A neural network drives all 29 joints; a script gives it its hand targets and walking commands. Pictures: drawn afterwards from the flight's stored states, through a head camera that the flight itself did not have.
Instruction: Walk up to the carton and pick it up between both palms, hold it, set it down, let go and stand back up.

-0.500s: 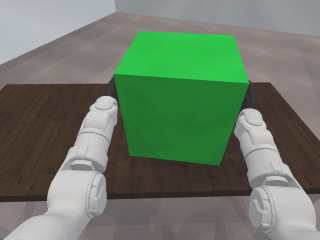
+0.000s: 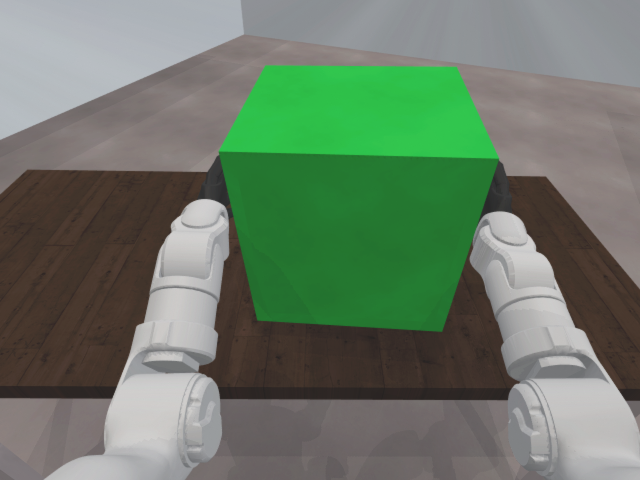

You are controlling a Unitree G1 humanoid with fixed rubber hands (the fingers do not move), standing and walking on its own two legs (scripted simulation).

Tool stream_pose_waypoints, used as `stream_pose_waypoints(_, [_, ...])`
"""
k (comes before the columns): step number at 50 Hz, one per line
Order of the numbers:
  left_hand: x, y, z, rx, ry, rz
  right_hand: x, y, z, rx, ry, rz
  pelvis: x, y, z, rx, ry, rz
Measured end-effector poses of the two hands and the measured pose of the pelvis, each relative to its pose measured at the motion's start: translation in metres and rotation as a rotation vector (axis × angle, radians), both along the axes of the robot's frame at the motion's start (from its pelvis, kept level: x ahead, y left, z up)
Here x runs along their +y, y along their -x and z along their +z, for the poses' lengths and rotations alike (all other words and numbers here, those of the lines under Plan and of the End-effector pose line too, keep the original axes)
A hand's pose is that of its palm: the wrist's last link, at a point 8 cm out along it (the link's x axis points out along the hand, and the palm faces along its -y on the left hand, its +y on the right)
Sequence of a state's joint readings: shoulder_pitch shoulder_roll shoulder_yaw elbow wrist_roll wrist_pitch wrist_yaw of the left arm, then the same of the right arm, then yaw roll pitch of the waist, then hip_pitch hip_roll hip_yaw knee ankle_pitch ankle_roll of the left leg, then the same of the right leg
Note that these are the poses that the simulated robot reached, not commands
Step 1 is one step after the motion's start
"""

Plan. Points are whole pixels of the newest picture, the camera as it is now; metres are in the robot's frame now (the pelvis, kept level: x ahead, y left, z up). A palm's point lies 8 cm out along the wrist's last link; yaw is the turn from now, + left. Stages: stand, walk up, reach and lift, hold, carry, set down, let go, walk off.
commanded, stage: reach and lift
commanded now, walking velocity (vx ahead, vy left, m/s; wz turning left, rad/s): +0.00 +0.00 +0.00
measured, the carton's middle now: (353, 198) +0.43 -0.06 +0.18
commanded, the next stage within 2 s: hold in 1.38 s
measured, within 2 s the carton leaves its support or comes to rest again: neither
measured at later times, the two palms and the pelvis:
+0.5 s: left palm (201, 209) +0.37 +0.13 +0.21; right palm (493, 198) +0.36 -0.21 +0.22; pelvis -0.01 -0.01 +0.00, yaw +1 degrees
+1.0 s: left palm (190, 197) +0.36 +0.14 +0.24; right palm (498, 167) +0.37 -0.21 +0.26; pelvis -0.02 -0.03 +0.00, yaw +2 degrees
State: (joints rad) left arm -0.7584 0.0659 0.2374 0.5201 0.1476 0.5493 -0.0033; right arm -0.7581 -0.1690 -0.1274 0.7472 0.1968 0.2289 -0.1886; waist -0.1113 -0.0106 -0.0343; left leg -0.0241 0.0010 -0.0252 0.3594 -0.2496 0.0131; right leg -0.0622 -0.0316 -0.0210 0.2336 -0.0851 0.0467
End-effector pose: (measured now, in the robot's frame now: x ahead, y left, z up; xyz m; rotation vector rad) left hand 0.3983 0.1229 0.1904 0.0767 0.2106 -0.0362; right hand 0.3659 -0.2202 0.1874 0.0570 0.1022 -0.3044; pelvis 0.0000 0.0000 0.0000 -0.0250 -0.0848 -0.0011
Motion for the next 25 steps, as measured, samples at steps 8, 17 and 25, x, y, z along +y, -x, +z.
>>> stream_pose_waypoints(8, [0.004, 0.012, 0.003, 0.01, 0.016, 0.032, 0.003, 0.002, 0.008, 0.008, 0.0, 0.03, -0.004, 0.003, 0.0, -0.007, -0.001, 0.002])
stream_pose_waypoints(17, [0.007, 0.023, 0.01, 0.019, 0.027, 0.057, 0.006, 0.004, 0.018, 0.017, -0.001, 0.053, -0.008, 0.01, 0.0, -0.009, -0.005, 0.008])
stream_pose_waypoints(25, [0.009, 0.027, 0.018, 0.023, 0.035, 0.07, 0.008, 0.004, 0.028, 0.021, -0.003, 0.065, -0.011, 0.015, 0.0, 0.002, -0.009, 0.01])
